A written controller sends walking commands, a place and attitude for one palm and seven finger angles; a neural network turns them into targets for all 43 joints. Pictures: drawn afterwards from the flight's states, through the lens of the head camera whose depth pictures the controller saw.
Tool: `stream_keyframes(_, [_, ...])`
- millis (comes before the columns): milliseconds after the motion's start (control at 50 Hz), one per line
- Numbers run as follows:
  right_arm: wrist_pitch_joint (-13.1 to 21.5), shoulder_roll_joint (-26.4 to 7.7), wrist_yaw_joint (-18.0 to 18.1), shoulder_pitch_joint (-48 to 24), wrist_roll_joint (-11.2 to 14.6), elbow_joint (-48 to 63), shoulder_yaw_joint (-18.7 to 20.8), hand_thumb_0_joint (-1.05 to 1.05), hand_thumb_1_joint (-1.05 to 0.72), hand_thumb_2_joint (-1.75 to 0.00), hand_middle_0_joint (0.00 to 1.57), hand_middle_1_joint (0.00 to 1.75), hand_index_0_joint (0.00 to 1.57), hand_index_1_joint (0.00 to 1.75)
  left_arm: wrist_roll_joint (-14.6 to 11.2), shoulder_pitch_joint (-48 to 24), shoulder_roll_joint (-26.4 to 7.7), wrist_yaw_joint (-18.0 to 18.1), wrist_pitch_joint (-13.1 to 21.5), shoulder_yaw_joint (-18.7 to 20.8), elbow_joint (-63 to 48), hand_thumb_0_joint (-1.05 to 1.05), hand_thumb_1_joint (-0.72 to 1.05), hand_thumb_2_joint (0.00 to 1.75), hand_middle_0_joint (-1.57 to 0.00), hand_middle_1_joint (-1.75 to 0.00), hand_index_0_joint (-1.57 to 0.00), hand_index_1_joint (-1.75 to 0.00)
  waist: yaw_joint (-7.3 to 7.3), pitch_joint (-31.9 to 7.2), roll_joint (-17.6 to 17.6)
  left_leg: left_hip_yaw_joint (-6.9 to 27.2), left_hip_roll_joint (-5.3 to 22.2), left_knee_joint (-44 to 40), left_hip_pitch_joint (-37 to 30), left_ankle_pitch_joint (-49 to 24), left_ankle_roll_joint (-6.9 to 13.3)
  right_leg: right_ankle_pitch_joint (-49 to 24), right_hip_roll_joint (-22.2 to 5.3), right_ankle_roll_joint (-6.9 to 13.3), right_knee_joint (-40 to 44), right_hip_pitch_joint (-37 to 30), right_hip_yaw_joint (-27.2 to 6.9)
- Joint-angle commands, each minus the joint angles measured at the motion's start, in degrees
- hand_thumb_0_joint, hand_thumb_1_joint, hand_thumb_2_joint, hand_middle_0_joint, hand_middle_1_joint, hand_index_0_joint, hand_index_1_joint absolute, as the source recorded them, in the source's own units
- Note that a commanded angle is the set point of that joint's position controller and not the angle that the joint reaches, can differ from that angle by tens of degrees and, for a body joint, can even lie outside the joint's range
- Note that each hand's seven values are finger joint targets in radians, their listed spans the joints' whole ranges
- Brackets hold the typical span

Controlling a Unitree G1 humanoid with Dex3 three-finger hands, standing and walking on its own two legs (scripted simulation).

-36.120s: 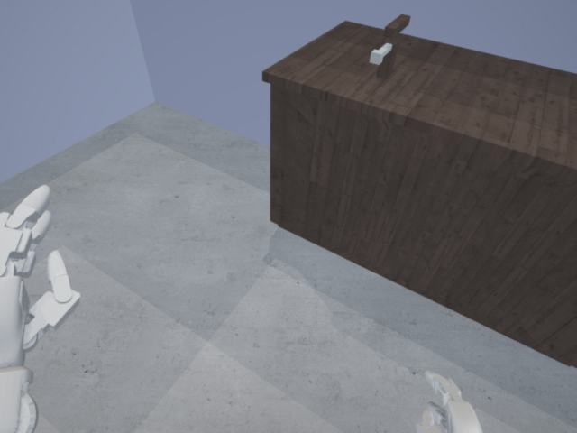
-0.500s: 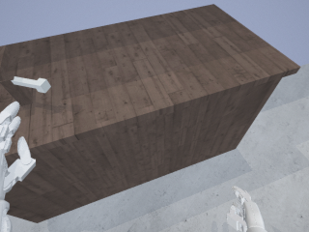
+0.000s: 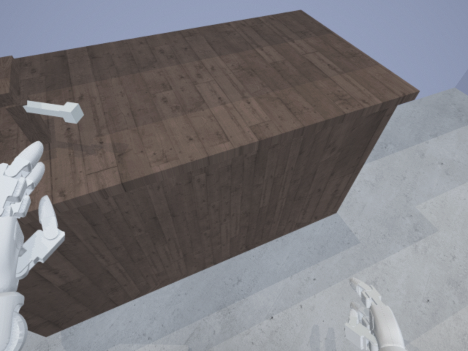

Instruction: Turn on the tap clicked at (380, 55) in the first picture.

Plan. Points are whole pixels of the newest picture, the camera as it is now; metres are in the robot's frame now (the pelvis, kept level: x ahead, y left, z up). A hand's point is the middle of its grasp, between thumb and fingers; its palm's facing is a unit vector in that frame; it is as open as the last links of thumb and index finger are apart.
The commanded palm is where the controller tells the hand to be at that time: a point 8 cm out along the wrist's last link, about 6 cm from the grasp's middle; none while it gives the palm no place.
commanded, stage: come to a stop and stand still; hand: left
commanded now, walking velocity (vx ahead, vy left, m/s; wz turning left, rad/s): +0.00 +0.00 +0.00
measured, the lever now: (71, 112) +0.50 +0.35 +0.12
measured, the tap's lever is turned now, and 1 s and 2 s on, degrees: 55 55 55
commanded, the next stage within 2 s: look again from close up in 1.28 s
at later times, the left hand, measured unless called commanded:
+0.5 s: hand out of the picture +0.10 +0.33 +0.17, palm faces +0.48 -0.81 -0.33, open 7.4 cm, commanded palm +0.04 +0.35 +0.18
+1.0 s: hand out of the picture -0.01 +0.43 +0.18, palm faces +0.49 -0.83 -0.27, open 7.4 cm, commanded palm -0.08 +0.45 +0.18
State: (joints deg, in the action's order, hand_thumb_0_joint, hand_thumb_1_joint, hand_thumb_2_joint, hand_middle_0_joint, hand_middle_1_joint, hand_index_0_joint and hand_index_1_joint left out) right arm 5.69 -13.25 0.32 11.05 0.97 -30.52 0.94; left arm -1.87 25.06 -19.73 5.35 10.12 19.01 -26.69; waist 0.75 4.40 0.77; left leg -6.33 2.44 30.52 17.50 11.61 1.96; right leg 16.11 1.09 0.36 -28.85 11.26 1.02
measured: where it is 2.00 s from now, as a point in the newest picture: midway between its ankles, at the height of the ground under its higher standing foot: outside the picture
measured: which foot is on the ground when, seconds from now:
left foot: down 0.00-0.66, up 0.68-0.84, down 0.86-1.00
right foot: down 0.00-0.54, up 0.56-0.66, down 0.68-0.86, up 0.88-1.00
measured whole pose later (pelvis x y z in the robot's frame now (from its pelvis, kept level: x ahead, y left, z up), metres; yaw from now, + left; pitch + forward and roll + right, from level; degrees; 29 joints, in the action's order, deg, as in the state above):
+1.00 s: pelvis -0.22 +0.16 +0.00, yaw +6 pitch -5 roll -3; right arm 9.7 -6.7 -1.4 12.5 -0.8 -35.5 -1.6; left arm -1.3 16.6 -22.0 5.4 11.1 22.7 -28.6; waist -0.2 5.9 -5.2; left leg -1.8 0.7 31.7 13.8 13.5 2.9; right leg 17.4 3.7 0.7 -73.3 34.7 -1.3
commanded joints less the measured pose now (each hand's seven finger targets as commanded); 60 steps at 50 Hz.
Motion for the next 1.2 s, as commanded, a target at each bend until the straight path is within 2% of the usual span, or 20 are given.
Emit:
stream_keyframes(0, [3.27,-4.72,2.18,-5.91,-0.79,9.80,1.25,0.00,-0.90,-0.90,0.20,0.30,0.20,0.30,-1.14,-4.51,-13.46,2.49,4.36,11.49,-13.61,0.00,0.90,0.90,-0.20,-0.30,-0.20,-0.30,-2.01,-8.73,0.98,5.33,1.13,-5.09,-8.73,-0.64,-0.65,-1.89,-4.95,1.44,10.42,5.02,-6.16])
stream_keyframes(120, [4.99,-5.39,2.71,-5.01,-1.21,8.72,0.64,0.00,-0.90,-0.90,0.20,0.30,0.20,0.30,0.89,-13.09,-9.48,2.07,4.99,6.21,-9.79,0.00,0.90,0.90,-0.20,-0.30,-0.20,-0.30,-2.40,-5.77,8.35,8.82,4.10,-17.65,-2.95,21.87,0.14,7.73,0.07,0.77,7.29,1.51,-1.62])
stream_keyframes(480, [2.69,-4.38,1.39,-2.94,-1.68,5.61,1.41,0.00,-0.90,-0.90,0.20,0.30,0.20,0.30,0.99,-15.87,-10.61,0.28,3.31,6.25,-13.17,0.00,0.90,0.90,-0.20,-0.30,-0.20,-0.30,-0.84,-7.36,1.84,5.78,-1.07,-5.67,-15.18,21.71,-5.15,15.61,0.35,2.13,4.99,19.28,0.82])
stream_keyframes(560, [3.04,-3.12,0.01,-4.41,-0.72,8.17,2.85,0.00,-0.90,-0.90,0.20,0.30,0.20,0.30,-0.80,-18.49,-13.76,-0.49,0.86,9.63,-14.55,0.00,0.90,0.90,-0.20,-0.30,-0.20,-0.30,-3.72,-9.01,17.50,9.45,7.86,-34.41,21.09,36.45,-9.21,15.70,10.80,-0.14,-36.71,-12.75,8.37])
stream_keyframes(600, [2.93,-3.81,-1.37,-4.82,-0.85,7.23,3.52,0.00,-0.90,-0.90,0.20,0.30,0.20,0.30,-0.69,-9.58,-10.59,-0.97,1.41,7.92,-9.43,0.00,0.90,0.90,-0.20,-0.30,-0.20,-0.30,-6.17,-9.62,9.48,-3.97,2.07,-21.94,15.64,21.75,-10.08,15.40,7.14,3.00,-17.60,-15.87,10.90])
stream_keyframes(620, [2.83,-3.19,-1.76,-3.93,-0.01,7.37,3.23,0.00,-0.90,-0.90,0.20,0.30,0.20,0.30,0.12,-4.59,-10.61,-0.65,1.94,7.98,-9.98,0.00,0.90,0.90,-0.20,-0.30,-0.20,-0.30,-7.42,-9.68,-3.57,-9.47,-4.28,6.02,7.28,18.34,-9.01,17.06,0.85,7.51,2.23,-7.26,4.63])
stream_keyframes(640, [2.22,-3.87,-1.63,-5.29,0.67,7.90,3.71,0.00,-0.90,-0.90,0.20,0.30,0.20,0.30,0.46,-3.93,-11.71,-0.80,1.91,7.92,-15.24,0.00,0.90,0.90,-0.20,-0.30,-0.20,-0.30,-6.38,-2.91,-27.46,2.37,-5.24,47.49,1.80,19.09,-5.56,16.37,-15.31,12.96,16.45,20.67,-19.71])
stream_keyframes(660, [1.55,-4.99,-1.18,-6.95,-0.38,8.27,3.45,0.00,-0.90,-0.90,0.20,0.30,0.20,0.30,-0.31,-9.13,-12.98,-0.69,1.65,9.09,-20.69,0.00,0.90,0.90,-0.20,-0.30,-0.20,-0.30,-2.43,-4.00,-18.89,10.95,-6.22,64.61,9.80,16.43,-4.05,22.69,-20.89,17.00,21.21,27.80,-32.17])
stream_keyframes(680, [1.85,-1.87,-1.75,-7.90,-1.90,6.23,0.84,0.00,-0.90,-0.90,0.20,0.30,0.20,0.30,-0.81,-16.98,-19.25,0.22,2.63,13.76,-24.53,0.00,0.90,0.90,-0.20,-0.30,-0.20,-0.30,-1.10,-6.13,-6.83,12.01,-1.56,69.97,11.03,11.97,-5.08,18.47,-23.34,18.82,17.02,31.23,-28.62])
stream_keyframes(700, [2.46,0.00,-1.18,-6.33,-2.15,4.46,-0.25,0.00,-0.90,-0.90,0.20,0.30,0.20,0.30,-0.28,-13.73,-14.93,-0.03,2.75,11.38,-17.19,0.00,0.90,0.90,-0.20,-0.30,-0.20,-0.30,-1.63,-4.35,-10.19,10.00,-1.06,55.79,16.92,11.55,-3.69,33.42,-17.92,15.78,19.18,22.42,-28.62])
stream_keyframes(740, [4.73,-4.21,0.58,-5.54,-1.93,3.08,1.43,0.00,-0.90,-0.90,0.20,0.30,0.20,0.30,0.72,-17.69,-11.36,0.43,5.00,7.27,-16.75,0.00,0.90,0.90,-0.20,-0.30,-0.20,-0.30,-1.56,0.26,-1.46,8.93,1.06,30.87,12.81,12.92,-1.14,27.85,-16.34,14.27,17.08,18.21,-29.79])
stream_keyframes(800, [7.70,-3.49,2.15,-0.60,-2.00,0.18,0.82,0.00,-0.90,-0.90,0.20,0.30,0.20,0.30,1.38,-20.62,-9.56,2.07,4.75,4.33,-13.33,0.00,0.90,0.90,-0.20,-0.30,-0.20,-0.30,-0.57,-10.25,3.80,-1.04,-5.58,-6.34,-14.57,13.83,-0.41,18.29,-5.37,7.82,-1.58,14.28,-10.30])
stream_keyframes(820, [8.48,-4.78,2.23,0.45,-1.67,0.72,1.58,0.00,-0.90,-0.90,0.20,0.30,0.20,0.30,0.97,-22.19,-8.80,2.28,5.31,3.59,-13.40,0.00,0.90,0.90,-0.20,-0.30,-0.20,-0.30,-0.03,-11.36,14.08,7.69,1.18,-10.28,-25.48,7.02,1.70,13.41,-0.40,4.14,-16.82,22.33,-4.05])
stream_keyframes(840, [8.37,-5.93,1.89,-0.57,-1.34,2.46,2.41,0.00,-0.90,-0.90,0.20,0.30,0.20,0.30,1.15,-25.03,-9.82,2.55,6.00,3.65,-16.80,0.00,0.90,0.90,-0.20,-0.30,-0.20,-0.30,-0.25,-10.13,23.39,27.76,14.76,-12.69,-27.32,-3.57,7.45,18.38,4.27,0.33,-33.19,32.15,2.36])
stream_keyframes(860, [8.93,-4.37,1.03,-1.10,-0.68,2.80,2.42,0.00,-0.90,-0.90,0.20,0.30,0.20,0.30,0.69,-23.38,-10.81,1.48,6.99,5.50,-11.01,0.00,0.90,0.90,-0.20,-0.30,-0.20,-0.30,0.63,-5.50,14.42,38.62,20.64,-18.00,-19.93,2.96,11.08,16.87,4.81,-0.11,-45.20,36.01,-2.80])
stream_keyframes(880, [8.14,-4.94,-0.06,-1.47,-1.59,2.52,2.59,0.00,-0.90,-0.90,0.20,0.30,0.20,0.30,0.65,-20.09,-12.17,0.60,6.38,5.87,-14.19,0.00,0.90,0.90,-0.20,-0.30,-0.20,-0.30,1.39,-2.68,9.47,42.97,20.24,-20.41,-14.15,13.17,8.16,9.99,1.76,0.30,-49.41,37.34,-7.67])
stream_keyframes(920, [7.01,-6.22,-1.32,-3.20,-1.34,4.12,3.03,0.00,-0.90,-0.90,0.20,0.30,0.20,0.30,0.79,-12.93,-9.74,-0.13,5.98,5.17,-18.05,0.00,0.90,0.90,-0.20,-0.30,-0.20,-0.30,-0.34,-0.05,3.53,30.95,16.68,-18.81,-9.74,12.41,5.42,0.66,-0.49,0.00,-49.74,37.14,-6.61])
stream_keyframes(960, [6.25,-6.25,-1.93,-3.28,-1.14,4.75,3.20,0.00,-0.90,-0.90,0.20,0.30,0.20,0.30,0.40,-8.45,-10.82,-0.36,5.77,6.50,-22.77,0.00,0.90,0.90,-0.20,-0.30,-0.20,-0.30,-1.36,-3.69,9.58,19.35,11.54,-17.97,-8.91,9.69,-0.52,-5.05,0.39,-0.23,-46.45,33.09,-2.68])
stream_keyframes(1060, [3.87,-4.41,-0.43,-1.36,-1.54,3.40,3.17,0.00,-0.90,-0.90,0.20,0.30,0.20,0.30,-0.28,-5.89,-12.89,-0.19,4.20,9.46,-19.90,0.00,0.90,0.90,-0.20,-0.30,-0.20,-0.30,-0.81,-4.87,11.73,19.89,11.52,-25.10,-11.19,20.49,-8.16,-8.00,3.45,-0.19,-43.99,34.10,-0.34])
stream_keyframes(1180, [2.82,-3.80,1.71,-0.25,-1.19,2.41,2.89,0.00,-0.90,-0.90,0.20,0.30,0.20,0.30,-0.09,-7.20,-11.41,0.07,2.81,7.10,-16.06,0.00,0.90,0.90,-0.20,-0.30,-0.20,-0.30,-0.95,-6.73,9.48,17.16,12.11,-25.73,-17.13,16.44,-7.58,-6.22,3.08,-0.33,-36.91,32.87,1.62])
